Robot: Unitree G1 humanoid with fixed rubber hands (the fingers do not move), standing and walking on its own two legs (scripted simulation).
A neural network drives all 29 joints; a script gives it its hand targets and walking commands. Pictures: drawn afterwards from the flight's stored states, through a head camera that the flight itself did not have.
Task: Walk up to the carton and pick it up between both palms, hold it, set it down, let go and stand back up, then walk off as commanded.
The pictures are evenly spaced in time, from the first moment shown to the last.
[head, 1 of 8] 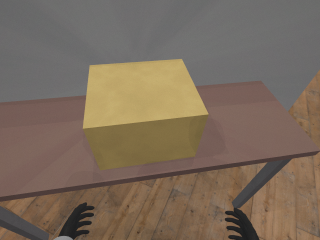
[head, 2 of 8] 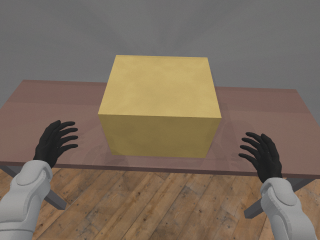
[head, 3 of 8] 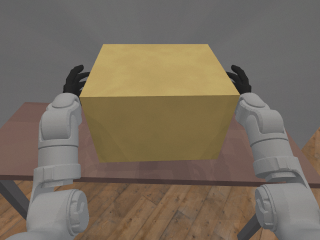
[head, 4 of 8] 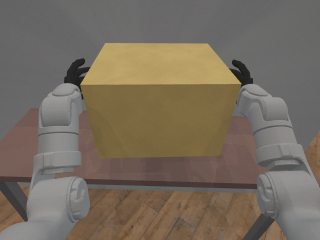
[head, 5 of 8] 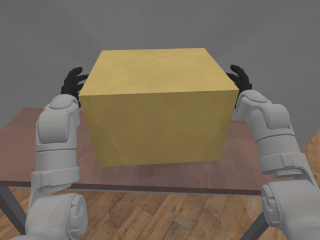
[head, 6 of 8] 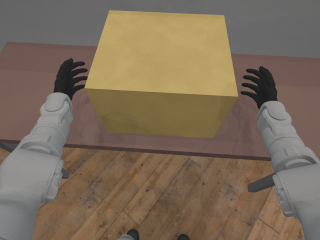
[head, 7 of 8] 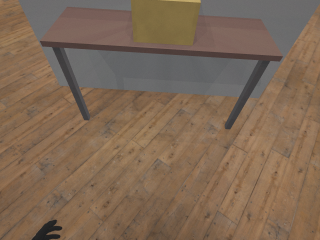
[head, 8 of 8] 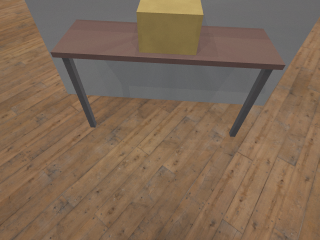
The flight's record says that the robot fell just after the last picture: no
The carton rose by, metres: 0.21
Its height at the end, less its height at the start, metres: +0.00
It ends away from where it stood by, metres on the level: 0.01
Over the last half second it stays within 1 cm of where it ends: yes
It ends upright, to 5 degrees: yes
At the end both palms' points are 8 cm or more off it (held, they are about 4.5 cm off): yes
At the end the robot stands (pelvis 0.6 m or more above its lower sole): yes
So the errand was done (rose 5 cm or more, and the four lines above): yes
